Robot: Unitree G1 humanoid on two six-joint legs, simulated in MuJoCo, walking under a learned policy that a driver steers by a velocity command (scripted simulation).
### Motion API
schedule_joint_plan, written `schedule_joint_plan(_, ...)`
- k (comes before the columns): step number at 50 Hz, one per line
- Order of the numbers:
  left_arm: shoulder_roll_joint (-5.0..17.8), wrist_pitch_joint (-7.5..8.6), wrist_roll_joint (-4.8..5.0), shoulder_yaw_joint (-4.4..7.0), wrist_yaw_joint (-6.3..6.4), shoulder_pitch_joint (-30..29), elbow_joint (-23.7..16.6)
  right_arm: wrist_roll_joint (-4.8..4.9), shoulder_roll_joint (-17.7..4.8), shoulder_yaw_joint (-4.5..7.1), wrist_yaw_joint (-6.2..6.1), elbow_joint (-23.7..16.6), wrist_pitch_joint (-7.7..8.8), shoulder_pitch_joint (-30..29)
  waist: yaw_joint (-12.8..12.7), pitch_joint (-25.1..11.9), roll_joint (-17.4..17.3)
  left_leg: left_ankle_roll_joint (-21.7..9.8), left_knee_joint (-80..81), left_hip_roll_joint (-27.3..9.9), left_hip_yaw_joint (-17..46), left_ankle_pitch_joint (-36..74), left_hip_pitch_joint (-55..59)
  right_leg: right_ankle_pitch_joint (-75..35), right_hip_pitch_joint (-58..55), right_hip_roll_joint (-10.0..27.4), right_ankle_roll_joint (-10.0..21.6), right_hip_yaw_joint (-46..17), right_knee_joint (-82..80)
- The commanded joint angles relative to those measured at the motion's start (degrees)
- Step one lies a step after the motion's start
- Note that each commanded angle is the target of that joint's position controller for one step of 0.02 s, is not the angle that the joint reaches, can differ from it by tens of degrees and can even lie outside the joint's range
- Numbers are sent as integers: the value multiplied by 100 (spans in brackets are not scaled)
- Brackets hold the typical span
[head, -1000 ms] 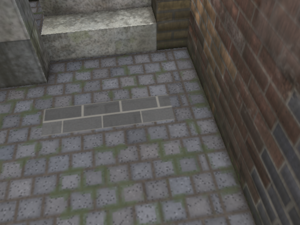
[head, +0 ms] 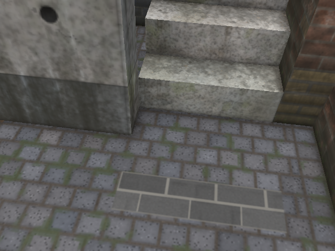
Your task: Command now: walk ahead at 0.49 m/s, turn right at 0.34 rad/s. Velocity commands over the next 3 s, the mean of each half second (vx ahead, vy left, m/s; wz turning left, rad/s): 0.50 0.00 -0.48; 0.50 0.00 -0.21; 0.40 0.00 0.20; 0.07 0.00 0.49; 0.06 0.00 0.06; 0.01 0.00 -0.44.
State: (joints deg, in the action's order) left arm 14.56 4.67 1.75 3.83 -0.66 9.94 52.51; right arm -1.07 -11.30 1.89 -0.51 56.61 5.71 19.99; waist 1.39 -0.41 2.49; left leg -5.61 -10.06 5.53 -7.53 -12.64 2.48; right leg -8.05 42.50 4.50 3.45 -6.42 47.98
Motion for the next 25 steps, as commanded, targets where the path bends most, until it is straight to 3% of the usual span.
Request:
schedule_joint_plan(1,194,45,-32,26,-92,-478,-372,-4,-790,108,-109,-213,100,-83,53,639,-492,59,538,-1588,144,2347,-466,-452,-33,-129,28,269,-631)
schedule_joint_plan(5,68,63,-35,-65,-269,-1004,-737,44,-888,125,-202,-26,-76,299,196,739,-389,146,38,-1852,-102,3582,601,212,379,-260,120,705,-1188)
schedule_joint_plan(7,106,83,-39,-59,-369,-1041,-913,39,-1073,158,-283,-93,-188,230,78,551,-488,176,-589,-1918,-297,5263,798,744,-37,-501,252,1204,-1328)
schedule_joint_plan(9,297,48,-26,28,-414,-470,-913,33,-1271,198,-381,-213,-285,99,-288,93,-827,209,-1662,-1995,-372,7072,832,1363,-888,-829,452,1524,-1183)
schedule_joint_plan(10,591,28,-14,145,-400,257,-794,15,-1393,225,-380,-318,-314,-98,-671,-303,-954,206,-2599,-1998,-345,7315,591,1511,-1777,-918,623,1432,-1250)
schedule_joint_plan(11,965,19,-42,319,-325,1245,-622,52,-1471,236,-330,-469,-297,-414,-1256,-775,-744,265,-4068,-1744,-392,6376,-181,1144,-3290,-885,881,996,-1918)
schedule_joint_plan(12,1396,-75,-60,412,-174,1668,-570,-76,-984,83,-190,-612,-151,-154,-1070,-1272,534,430,-6107,-980,-296,1873,-2028,1195,-4998,273,1411,-830,-1712)
schedule_joint_plan(13,1470,-26,-144,392,-149,1584,-703,25,-344,-109,12,-811,119,283,-574,-1923,1198,605,-7811,91,976,-2088,-4280,2220,-6574,1431,2593,-4200,-2558)
schedule_joint_plan(14,1024,3,-158,309,-108,1574,-635,258,-948,33,134,-1026,383,-488,-875,-1503,476,276,-7790,-297,1712,-1649,-4920,2754,-6315,1233,2191,-3958,-3173)
schedule_joint_plan(15,735,42,-157,221,-89,1133,-760,378,-1082,62,177,-1219,475,-900,-669,-709,4,151,-7250,-584,1611,-1031,-5008,2522,-5385,1066,1871,-3050,-3309)
schedule_joint_plan(16,547,68,-128,149,-136,654,-902,275,-1009,76,142,-1165,471,-901,-318,-272,-695,176,-6692,-806,1491,-758,-4672,1852,-4424,815,1686,-2447,-3435)
schedule_joint_plan(17,465,81,-118,109,-134,378,-1034,168,-1059,134,94,-1130,393,-735,-102,-143,-789,290,-6230,-976,1456,-586,-4259,1310,-3800,600,1580,-2006,-3504)
schedule_joint_plan(19,556,57,-109,109,-90,223,-1151,49,-1008,165,54,-1199,213,-548,110,-50,-534,548,-5621,-1142,1313,-457,-3742,589,-3044,303,1506,-1492,-3603)
schedule_joint_plan(21,780,50,-116,166,-4,389,-1175,-38,-876,125,-10,-1382,127,-865,46,16,-333,801,-4798,-1097,1071,-59,-3582,-163,-2547,98,1460,-1020,-3588)
schedule_joint_plan(23,946,3,-79,212,90,649,-1144,-15,-804,86,-71,-1561,107,-1385,-163,69,-108,938,-3697,-934,965,615,-3403,-144,-2351,-141,1224,-775,-3480)
schedule_joint_plan(25,952,-55,-36,216,121,908,-1089,56,-687,33,-79,-1677,109,-1757,-386,-40,126,960,-2723,-737,913,1309,-3156,326,-2474,-281,976,-672,-3337)
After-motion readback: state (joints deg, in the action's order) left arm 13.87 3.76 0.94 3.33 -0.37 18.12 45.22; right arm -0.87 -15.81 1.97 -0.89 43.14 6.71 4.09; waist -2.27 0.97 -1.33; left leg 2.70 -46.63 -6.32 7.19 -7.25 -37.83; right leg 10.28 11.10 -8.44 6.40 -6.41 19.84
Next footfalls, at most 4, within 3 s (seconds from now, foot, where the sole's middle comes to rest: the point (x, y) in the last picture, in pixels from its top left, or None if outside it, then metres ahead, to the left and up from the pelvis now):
0.22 right None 0.31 -0.10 -0.78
0.68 left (158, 233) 0.62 0.03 -0.78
1.16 right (226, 201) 0.77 -0.27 -0.78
1.62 left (187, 164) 0.97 -0.11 -0.78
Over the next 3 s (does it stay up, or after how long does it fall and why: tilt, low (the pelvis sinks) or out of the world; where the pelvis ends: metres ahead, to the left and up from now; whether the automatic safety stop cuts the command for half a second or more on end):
stays up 0.85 -0.24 -0.02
